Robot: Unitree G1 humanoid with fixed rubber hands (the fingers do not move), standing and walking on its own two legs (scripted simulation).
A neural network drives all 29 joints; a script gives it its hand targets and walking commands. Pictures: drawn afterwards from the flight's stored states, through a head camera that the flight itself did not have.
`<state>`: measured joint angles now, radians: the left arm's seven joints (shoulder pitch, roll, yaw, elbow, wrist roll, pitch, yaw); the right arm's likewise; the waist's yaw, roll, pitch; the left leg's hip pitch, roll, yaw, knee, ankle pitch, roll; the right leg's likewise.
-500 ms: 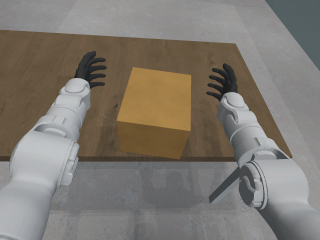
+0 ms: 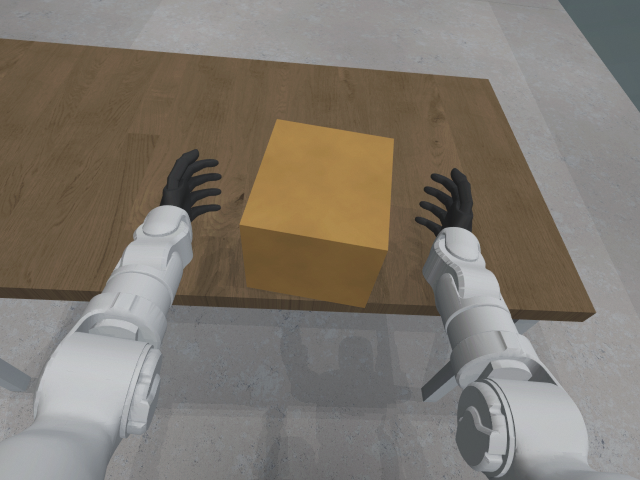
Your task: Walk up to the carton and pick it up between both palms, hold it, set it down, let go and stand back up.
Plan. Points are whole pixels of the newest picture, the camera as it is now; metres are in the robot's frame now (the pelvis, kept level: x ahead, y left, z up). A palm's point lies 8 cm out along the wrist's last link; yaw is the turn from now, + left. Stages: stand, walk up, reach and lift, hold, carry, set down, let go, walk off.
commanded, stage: set down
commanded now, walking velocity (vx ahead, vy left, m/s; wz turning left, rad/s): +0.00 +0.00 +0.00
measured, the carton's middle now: (320, 212) +0.51 -0.04 +0.00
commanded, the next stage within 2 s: none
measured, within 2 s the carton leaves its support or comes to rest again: neither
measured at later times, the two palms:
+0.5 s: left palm (171, 219) +0.45 +0.16 +0.06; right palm (446, 242) +0.40 -0.19 +0.07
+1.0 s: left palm (165, 235) +0.43 +0.17 +0.05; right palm (450, 250) +0.38 -0.19 +0.07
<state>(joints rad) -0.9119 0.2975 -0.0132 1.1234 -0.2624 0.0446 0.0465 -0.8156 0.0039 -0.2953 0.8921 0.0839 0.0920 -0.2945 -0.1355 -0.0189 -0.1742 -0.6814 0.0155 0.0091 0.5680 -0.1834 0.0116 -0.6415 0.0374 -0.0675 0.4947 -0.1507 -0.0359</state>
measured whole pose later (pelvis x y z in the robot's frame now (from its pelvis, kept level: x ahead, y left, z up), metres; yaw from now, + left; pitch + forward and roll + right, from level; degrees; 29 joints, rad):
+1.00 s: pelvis +0.03 +0.01 +0.02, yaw -1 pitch +8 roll -2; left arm -0.60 0.23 0.05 0.85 -0.13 0.02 -0.04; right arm -0.51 -0.04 -0.12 0.69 0.13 0.00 -0.23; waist -0.08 -0.02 -0.06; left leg -0.41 0.01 0.03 0.47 -0.21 0.02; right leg -0.36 0.04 -0.04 0.38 -0.16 -0.02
